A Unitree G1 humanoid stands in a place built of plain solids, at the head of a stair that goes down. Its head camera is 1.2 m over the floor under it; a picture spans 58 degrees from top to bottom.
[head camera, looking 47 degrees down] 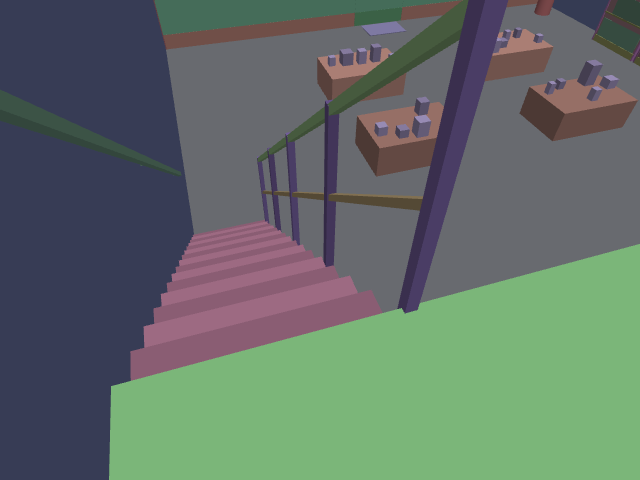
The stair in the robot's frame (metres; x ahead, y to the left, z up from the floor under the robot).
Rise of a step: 0.18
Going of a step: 0.22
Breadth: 0.91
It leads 17 degrees to the left of straight ahead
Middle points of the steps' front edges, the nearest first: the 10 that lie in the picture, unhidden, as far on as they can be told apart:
0.68 0.17 0.00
0.89 0.23 -0.18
1.10 0.30 -0.36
1.31 0.36 -0.53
1.52 0.43 -0.71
1.73 0.49 -0.89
1.94 0.56 -1.07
2.15 0.62 -1.25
2.36 0.68 -1.42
2.57 0.75 -1.60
